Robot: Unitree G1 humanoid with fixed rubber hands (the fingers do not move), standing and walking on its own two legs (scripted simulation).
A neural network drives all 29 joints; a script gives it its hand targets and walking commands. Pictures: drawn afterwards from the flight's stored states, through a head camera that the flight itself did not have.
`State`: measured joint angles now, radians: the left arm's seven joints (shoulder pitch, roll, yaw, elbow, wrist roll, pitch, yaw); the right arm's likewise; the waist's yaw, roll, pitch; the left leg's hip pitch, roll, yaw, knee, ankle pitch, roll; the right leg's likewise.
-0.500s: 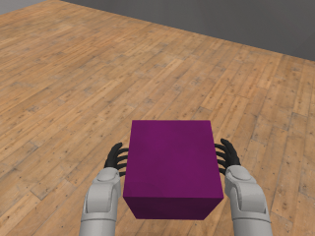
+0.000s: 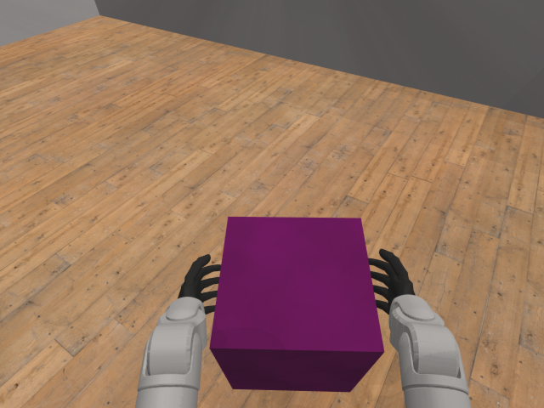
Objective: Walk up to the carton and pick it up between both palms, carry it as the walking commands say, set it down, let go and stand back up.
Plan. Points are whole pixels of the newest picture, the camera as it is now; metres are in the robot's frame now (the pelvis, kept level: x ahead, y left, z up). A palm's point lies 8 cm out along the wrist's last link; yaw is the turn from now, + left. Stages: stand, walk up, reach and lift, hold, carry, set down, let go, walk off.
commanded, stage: set down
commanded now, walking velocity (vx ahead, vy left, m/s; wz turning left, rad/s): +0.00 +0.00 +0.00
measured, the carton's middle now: (292, 309) +0.31 +0.01 -0.04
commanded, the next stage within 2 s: none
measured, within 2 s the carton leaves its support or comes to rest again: neither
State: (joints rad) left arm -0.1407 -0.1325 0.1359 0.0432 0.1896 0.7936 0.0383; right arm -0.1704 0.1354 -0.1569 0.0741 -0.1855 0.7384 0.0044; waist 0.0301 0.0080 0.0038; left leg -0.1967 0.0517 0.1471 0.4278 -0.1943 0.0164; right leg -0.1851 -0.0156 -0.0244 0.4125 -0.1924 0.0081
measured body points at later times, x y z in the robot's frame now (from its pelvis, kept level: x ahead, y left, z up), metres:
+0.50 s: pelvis +0.00 -0.01 -0.01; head +0.06 -0.01 +0.43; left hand +0.31 +0.17 -0.04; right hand +0.35 -0.13 -0.02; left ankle +0.03 +0.11 -0.74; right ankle +0.02 -0.12 -0.74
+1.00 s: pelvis -0.02 -0.01 -0.05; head +0.16 +0.03 +0.36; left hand +0.30 +0.20 -0.15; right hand +0.36 -0.09 -0.13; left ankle +0.03 +0.11 -0.74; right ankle +0.02 -0.13 -0.74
